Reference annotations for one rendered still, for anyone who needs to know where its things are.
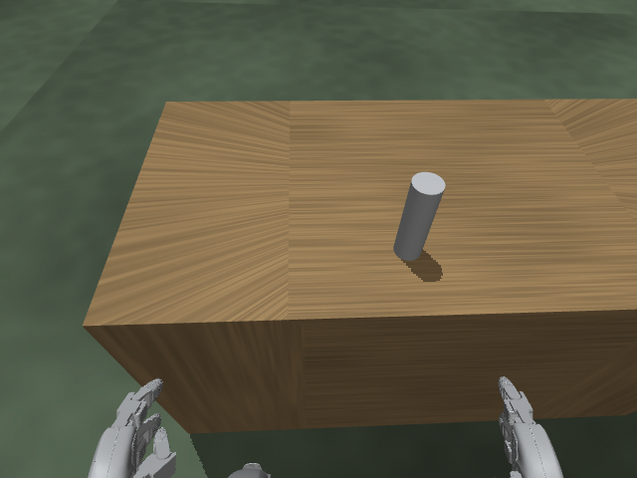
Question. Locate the can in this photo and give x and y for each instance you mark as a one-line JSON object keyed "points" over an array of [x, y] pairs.
{"points": [[423, 198]]}

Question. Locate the right robot hand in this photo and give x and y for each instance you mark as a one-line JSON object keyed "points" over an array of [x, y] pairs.
{"points": [[527, 445]]}

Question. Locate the left robot hand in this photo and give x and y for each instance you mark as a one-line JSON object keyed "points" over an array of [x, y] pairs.
{"points": [[122, 446]]}

